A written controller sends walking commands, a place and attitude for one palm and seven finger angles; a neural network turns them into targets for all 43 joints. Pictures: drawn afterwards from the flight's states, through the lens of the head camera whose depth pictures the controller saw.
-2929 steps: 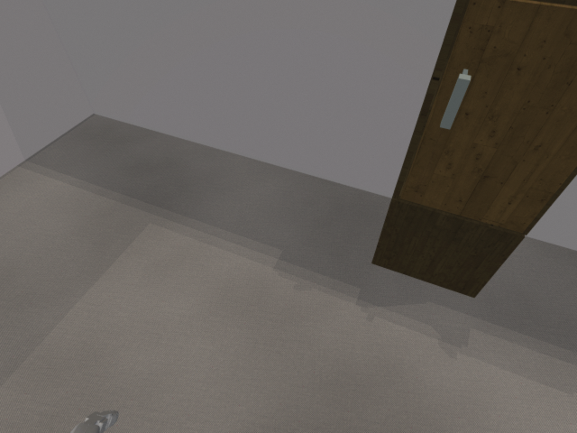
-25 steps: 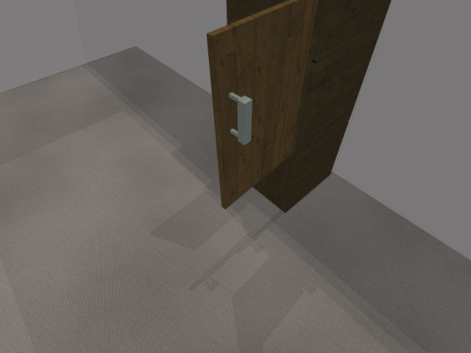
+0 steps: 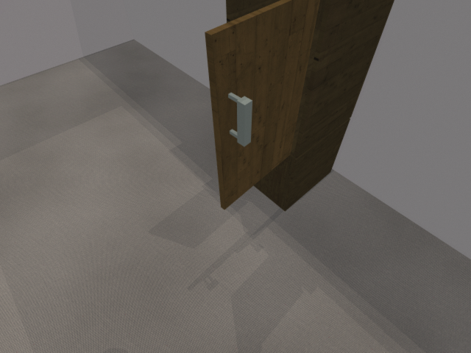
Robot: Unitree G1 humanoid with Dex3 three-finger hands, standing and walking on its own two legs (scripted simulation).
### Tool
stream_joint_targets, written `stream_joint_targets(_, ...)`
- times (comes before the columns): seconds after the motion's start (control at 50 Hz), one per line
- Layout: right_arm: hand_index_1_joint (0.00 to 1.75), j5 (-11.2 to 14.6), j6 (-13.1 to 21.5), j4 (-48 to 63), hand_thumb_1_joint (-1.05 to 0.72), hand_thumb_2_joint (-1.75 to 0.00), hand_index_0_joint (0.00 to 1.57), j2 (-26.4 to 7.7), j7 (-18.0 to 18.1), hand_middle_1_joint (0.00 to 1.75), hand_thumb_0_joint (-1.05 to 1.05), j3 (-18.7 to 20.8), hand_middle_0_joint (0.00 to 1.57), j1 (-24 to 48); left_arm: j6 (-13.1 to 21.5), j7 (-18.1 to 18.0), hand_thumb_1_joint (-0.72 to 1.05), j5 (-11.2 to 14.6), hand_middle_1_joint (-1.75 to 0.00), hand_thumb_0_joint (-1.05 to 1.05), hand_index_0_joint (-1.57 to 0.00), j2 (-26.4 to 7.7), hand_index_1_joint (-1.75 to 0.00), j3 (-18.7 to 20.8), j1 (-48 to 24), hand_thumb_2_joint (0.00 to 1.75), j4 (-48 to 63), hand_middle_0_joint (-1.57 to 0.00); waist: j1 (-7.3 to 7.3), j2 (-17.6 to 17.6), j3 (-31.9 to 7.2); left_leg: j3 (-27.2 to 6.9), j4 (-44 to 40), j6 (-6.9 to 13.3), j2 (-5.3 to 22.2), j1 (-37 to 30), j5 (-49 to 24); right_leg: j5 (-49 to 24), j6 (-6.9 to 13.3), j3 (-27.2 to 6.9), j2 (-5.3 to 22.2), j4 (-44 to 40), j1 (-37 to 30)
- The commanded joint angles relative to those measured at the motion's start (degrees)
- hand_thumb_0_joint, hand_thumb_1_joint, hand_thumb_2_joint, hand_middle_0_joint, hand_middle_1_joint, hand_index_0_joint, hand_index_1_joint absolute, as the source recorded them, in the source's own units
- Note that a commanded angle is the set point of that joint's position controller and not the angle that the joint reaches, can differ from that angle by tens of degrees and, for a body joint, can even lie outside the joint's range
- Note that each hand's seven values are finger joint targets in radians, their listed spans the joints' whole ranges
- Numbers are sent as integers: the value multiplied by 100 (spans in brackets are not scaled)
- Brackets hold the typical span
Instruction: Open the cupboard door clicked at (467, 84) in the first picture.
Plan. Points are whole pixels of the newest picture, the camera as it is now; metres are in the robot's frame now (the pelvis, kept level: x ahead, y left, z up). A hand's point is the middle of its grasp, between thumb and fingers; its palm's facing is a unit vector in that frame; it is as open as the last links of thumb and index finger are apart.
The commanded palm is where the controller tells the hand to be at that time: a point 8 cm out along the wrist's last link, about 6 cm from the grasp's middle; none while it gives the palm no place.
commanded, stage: look to check the result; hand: left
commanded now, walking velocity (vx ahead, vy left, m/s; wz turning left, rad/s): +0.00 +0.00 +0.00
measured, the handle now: (238, 119) +0.62 +0.04 +0.03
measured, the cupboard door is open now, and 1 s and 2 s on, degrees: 93 93 93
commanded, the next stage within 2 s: stand and wait in 0.34 s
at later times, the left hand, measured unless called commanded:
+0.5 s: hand out of the picture +0.03 +0.19 -0.17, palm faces +0.03 -0.97 -0.24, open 7.4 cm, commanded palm none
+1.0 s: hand out of the picture +0.05 +0.20 -0.16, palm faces +0.02 -0.96 -0.28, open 7.4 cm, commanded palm none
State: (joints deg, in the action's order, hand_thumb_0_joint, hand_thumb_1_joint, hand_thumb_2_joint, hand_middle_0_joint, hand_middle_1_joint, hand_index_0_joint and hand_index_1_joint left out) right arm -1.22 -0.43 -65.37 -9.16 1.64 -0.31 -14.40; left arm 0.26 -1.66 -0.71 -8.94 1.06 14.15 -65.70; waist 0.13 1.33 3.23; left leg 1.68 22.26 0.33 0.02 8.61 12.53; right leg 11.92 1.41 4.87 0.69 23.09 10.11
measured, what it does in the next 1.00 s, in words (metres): stands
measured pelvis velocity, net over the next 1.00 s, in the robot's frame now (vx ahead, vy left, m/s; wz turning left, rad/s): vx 0.01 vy -0.01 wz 0.00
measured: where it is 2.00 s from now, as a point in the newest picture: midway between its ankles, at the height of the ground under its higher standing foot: outside the picture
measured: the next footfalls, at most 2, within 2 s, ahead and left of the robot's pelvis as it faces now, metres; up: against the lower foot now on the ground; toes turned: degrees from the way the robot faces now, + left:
none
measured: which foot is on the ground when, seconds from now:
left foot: down 0.00-1.00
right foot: down 0.00-1.00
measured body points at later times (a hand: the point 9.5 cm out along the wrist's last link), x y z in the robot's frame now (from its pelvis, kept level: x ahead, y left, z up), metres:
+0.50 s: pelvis +0.01 -0.01 +0.00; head +0.02 -0.02 +0.45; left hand +0.03 +0.24 -0.15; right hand +0.03 -0.24 -0.16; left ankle -0.01 +0.11 -0.74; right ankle +0.01 -0.10 -0.74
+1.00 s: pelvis +0.01 -0.01 +0.00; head +0.02 -0.02 +0.45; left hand +0.05 +0.25 -0.14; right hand +0.04 -0.27 -0.16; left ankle -0.01 +0.11 -0.74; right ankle +0.01 -0.10 -0.74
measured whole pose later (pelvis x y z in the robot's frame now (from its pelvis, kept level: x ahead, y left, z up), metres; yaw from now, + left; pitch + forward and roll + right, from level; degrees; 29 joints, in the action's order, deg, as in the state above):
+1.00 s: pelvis +0.01 -0.01 +0.00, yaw +0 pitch -2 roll +0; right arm -1.3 -0.3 -65.5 -13.9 1.2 -0.1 -10.5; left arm 1.0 -1.0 -0.7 -13.1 1.2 10.0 -65.4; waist 0.0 1.4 3.4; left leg 1.3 19.0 -0.8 1.1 5.9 11.5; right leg 11.0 2.5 5.2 -0.6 19.8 7.4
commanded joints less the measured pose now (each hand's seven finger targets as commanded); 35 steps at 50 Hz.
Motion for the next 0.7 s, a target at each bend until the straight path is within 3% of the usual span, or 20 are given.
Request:
stream_joint_targets(0.0,30,19,88,157,-90,-90,20,-631,55,30,0,126,20,-293,108,-20,90,20,-30,0,-20,-731,-30,115,238,90,159,-20,-21,-153,-52,-410,-391,109,577,125,-754,-604,111,-563,604,-500,-132)
stream_joint_targets(0.14,30,9,88,120,-90,-90,20,-651,51,30,0,105,20,-218,104,-13,90,24,-30,0,-20,-777,-30,106,154,90,155,-20,-30,-117,31,-415,-468,85,587,143,-709,-582,103,-591,610,-549,-174)
stream_joint_targets(0.42,30,10,119,173,-90,-90,20,-885,52,30,0,146,20,-20,153,1,90,24,-30,0,-20,-997,-30,147,-31,90,214,-20,-28,-119,-177,-418,-475,86,618,-58,-945,-1000,138,-605,652,-586,-349)
stream_joint_targets(0.52,30,2,103,159,-90,-90,20,-928,41,30,0,146,20,26,139,13,90,20,-30,0,-20,-1045,-30,148,-113,90,220,-20,-23,-98,20,-418,-549,77,615,21,-739,-658,137,-638,633,-689,-259)
stream_joint_targets(0.68,30,1,113,182,-90,-90,20,-1075,28,30,0,165,20,109,166,25,90,29,-30,0,-20,-1198,-30,166,-212,90,250,-20,-20,-184,-182,-421,-548,69,620,-72,-779,-763,151,-678,651,-715,-378)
